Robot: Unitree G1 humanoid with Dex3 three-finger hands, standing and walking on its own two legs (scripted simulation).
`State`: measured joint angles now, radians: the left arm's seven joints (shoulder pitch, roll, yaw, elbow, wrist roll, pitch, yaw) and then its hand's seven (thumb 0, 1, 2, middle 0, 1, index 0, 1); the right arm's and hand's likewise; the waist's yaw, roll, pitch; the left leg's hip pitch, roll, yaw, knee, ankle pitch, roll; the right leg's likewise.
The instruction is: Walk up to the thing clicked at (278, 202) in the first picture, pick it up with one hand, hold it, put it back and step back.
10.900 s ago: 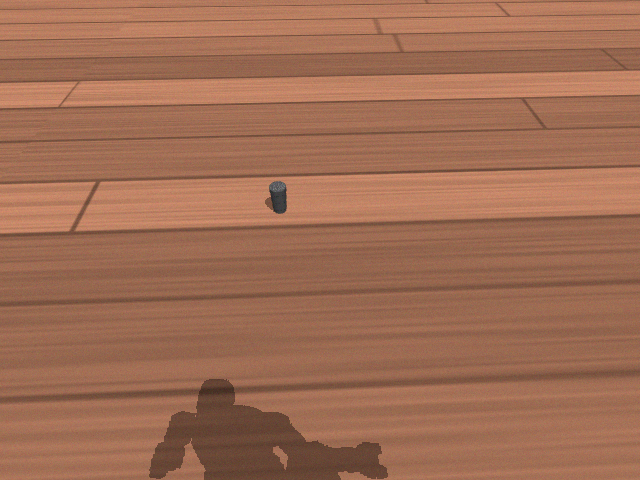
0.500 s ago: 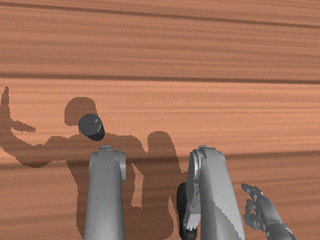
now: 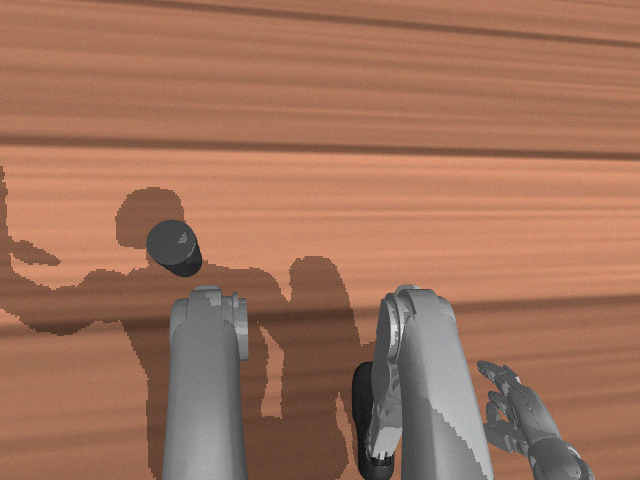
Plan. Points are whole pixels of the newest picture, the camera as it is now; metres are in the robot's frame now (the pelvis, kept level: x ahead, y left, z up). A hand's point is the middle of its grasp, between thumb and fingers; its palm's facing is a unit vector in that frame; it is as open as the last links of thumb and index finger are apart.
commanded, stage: approach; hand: left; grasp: from the side
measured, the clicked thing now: (179, 253) +0.42 +0.24 -0.29
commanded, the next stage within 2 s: close in in 0.38 s
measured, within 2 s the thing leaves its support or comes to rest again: neither
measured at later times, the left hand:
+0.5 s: hand (106, 263) +0.38 +0.32 -0.21, palm faces +0.03 -1.00 +0.03, open 17.2 cm
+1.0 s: hand (159, 263) +0.39 +0.25 -0.25, palm faces +0.07 -1.00 +0.02, open 17.4 cm
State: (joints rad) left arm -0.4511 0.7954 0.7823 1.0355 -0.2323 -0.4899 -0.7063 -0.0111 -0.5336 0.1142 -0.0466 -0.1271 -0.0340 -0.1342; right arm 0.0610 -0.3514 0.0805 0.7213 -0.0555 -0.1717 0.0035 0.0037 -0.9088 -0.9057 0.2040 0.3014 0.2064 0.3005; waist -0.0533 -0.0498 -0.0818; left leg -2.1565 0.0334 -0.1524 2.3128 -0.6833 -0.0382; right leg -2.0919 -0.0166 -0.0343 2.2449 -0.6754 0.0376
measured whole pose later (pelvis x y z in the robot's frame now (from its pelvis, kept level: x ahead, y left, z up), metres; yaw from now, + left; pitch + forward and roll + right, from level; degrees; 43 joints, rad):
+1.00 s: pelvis -0.02 +0.03 -0.09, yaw -9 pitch +9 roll -18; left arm -0.50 0.77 0.50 1.42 -0.15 -1.14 -0.25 -0.01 -0.51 0.04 -0.05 -0.08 -0.06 -0.07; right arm -0.16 -0.39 0.47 0.58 -0.35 -0.06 0.14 0.00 -0.91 -0.90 0.21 0.30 0.21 0.30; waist -0.21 -0.27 0.27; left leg -2.19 0.01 -0.39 2.69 -0.69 -0.01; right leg -2.02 0.07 -0.19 2.43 -0.61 0.05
